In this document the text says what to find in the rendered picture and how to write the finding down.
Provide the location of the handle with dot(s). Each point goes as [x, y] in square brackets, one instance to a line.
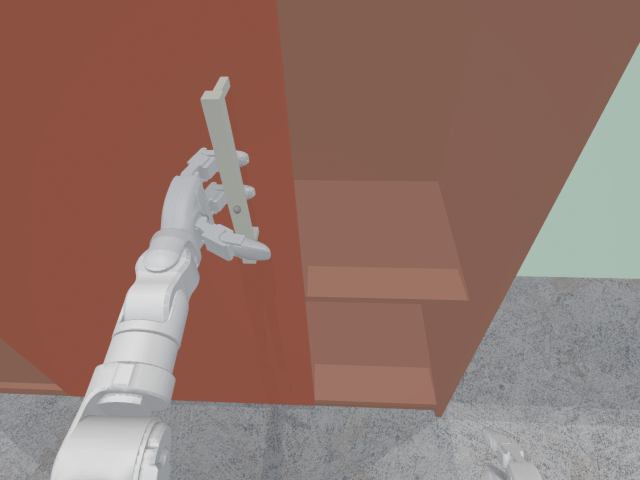
[218, 123]

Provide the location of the left robot upper arm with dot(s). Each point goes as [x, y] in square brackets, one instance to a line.
[117, 448]

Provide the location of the wardrobe door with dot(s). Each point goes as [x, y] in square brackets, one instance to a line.
[99, 110]
[15, 368]

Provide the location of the robot left hand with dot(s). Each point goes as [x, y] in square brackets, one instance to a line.
[186, 202]

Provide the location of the robot right hand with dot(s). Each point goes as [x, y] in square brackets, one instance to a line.
[510, 455]

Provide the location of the left robot forearm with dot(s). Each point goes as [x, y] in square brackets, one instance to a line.
[136, 377]

